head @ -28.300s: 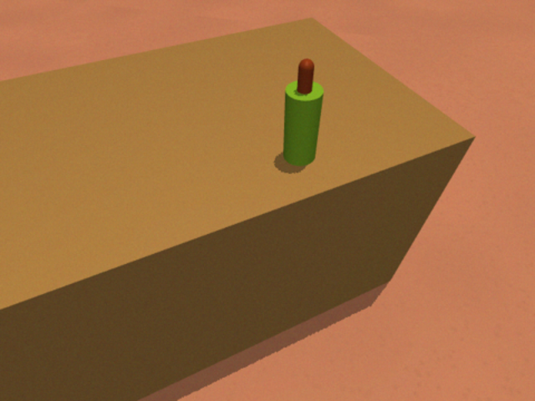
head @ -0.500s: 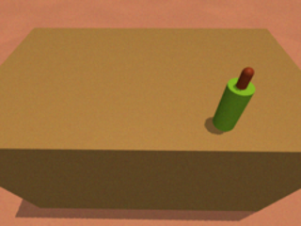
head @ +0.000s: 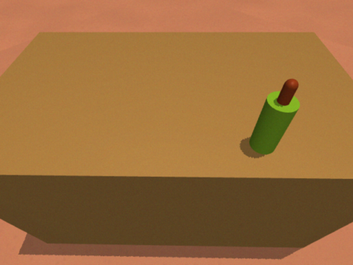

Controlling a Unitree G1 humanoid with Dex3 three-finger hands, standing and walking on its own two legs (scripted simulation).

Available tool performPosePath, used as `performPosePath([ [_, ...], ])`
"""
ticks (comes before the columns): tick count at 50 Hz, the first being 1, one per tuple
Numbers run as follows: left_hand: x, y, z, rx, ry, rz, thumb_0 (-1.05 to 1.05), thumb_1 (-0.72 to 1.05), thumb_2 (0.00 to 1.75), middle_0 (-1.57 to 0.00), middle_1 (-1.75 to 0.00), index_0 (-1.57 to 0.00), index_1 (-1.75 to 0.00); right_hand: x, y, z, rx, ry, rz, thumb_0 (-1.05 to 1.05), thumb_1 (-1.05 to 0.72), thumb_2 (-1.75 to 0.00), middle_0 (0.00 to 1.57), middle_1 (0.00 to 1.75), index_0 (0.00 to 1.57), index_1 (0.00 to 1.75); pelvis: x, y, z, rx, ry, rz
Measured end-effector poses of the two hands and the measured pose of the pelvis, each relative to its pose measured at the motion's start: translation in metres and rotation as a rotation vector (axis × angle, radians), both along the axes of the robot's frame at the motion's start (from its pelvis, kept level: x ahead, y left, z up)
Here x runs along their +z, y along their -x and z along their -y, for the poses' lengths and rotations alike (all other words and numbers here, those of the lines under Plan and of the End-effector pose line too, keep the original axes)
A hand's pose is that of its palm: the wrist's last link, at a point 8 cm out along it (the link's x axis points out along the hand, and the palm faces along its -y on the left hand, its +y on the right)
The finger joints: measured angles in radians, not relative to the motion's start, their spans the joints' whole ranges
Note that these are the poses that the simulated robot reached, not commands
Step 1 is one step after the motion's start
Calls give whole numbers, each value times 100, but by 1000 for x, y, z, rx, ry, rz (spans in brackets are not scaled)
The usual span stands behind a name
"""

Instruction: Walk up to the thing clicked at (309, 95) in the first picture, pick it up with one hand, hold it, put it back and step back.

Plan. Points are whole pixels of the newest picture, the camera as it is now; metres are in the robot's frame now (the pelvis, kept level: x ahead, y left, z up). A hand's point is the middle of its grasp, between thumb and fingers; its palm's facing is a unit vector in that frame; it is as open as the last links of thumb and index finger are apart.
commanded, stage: stand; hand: right
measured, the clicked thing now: (275, 117) +0.44 -0.23 +0.08
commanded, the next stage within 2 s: step back in 0.86 s
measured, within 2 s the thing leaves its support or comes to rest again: neither
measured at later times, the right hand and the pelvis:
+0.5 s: hand out of the picture +0.07 -0.25 -0.16, palm faces -0.03 +0.94 -0.34, open 7.4 cm; pelvis +0.00 +0.00 +0.00, yaw +0 degrees
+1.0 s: hand out of the picture +0.06 -0.26 -0.16, palm faces -0.01 +0.94 -0.35, open 7.4 cm; pelvis -0.03 +0.00 -0.01, yaw +0 degrees
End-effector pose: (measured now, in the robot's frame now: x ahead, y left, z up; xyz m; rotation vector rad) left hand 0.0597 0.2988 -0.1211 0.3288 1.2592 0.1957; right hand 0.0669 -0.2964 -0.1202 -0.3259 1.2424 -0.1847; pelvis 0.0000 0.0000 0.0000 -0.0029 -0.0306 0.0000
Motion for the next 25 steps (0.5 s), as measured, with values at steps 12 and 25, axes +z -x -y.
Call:
performPosePath([
  [12, 0, -6, 1, -1, 3, 10, 1, 90, 90, -21, -30, -21, -30, 1, -2, 1, -4, 5, 7, 0, -91, -89, 20, 30, 20, 30, 0, -2, 0, -3, 1, 3],
  [25, 1, -5, 0, -3, -1, 15, 1, 90, 90, -21, -30, -21, -30, 0, -1, 0, -1, 0, 12, 0, -91, -89, 20, 30, 20, 30, 0, 0, 0, -4, -1, 4],
])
